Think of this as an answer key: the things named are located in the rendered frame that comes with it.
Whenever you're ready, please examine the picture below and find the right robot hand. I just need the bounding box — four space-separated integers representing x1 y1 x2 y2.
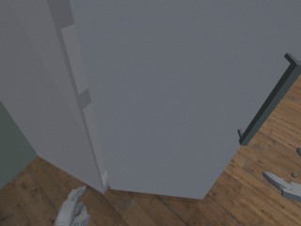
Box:
262 147 301 202

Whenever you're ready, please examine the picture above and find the left robot hand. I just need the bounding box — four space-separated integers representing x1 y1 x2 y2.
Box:
54 186 90 226

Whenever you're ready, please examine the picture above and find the handle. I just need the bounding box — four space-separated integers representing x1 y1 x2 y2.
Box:
237 53 301 146

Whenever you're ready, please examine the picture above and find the fridge door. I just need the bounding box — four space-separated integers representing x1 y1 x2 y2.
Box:
70 0 301 200

